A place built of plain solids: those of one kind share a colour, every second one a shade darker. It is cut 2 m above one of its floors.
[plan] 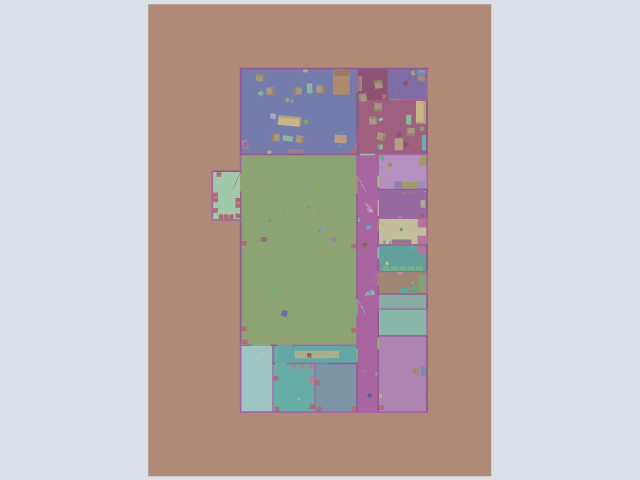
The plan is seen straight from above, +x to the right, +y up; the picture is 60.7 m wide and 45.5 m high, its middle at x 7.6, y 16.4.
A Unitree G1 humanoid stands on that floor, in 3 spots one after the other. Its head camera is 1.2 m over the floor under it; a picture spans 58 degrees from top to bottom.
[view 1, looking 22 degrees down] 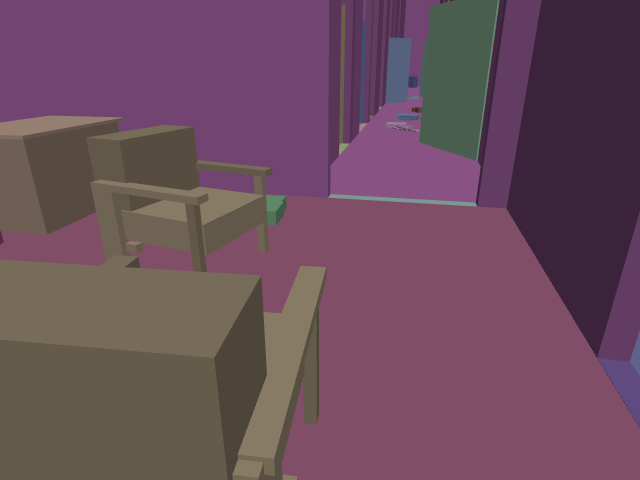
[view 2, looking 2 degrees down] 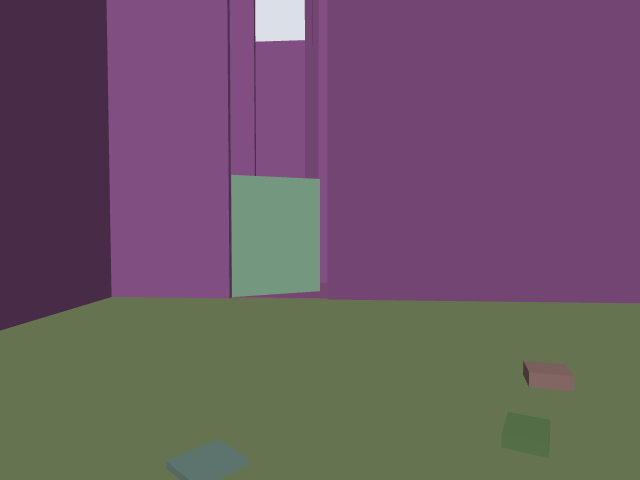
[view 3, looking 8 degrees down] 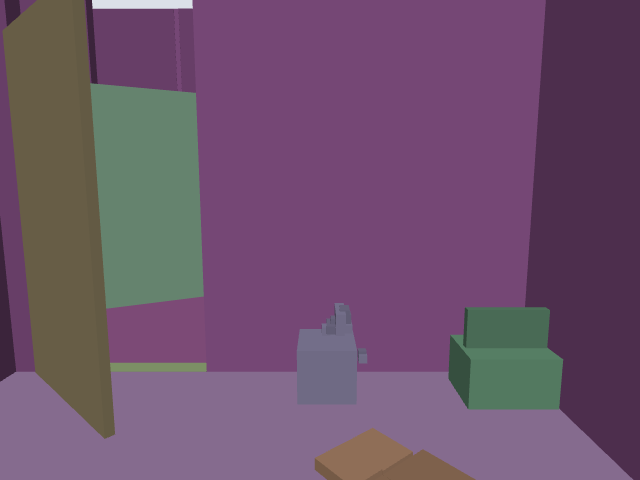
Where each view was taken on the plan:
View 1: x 12.04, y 28.57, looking -78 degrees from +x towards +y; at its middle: floor_lounge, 3.20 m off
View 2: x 4.12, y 20.48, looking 4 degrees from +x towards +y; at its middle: leaf_sports_hall_door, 7.80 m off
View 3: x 15.78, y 23.18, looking -180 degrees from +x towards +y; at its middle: wall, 2.61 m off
